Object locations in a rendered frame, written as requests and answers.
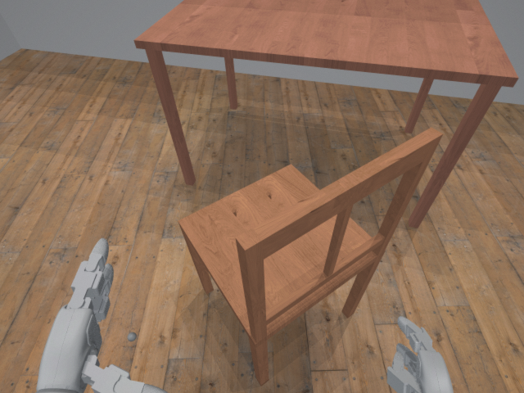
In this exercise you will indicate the chair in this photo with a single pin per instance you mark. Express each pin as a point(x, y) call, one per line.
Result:
point(278, 246)

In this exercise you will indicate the robot right hand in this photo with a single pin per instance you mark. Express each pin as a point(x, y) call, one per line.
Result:
point(427, 372)

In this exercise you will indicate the table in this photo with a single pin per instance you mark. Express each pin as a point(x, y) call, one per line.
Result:
point(431, 39)

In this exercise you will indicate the robot left hand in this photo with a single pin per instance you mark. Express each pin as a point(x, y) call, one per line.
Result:
point(66, 362)

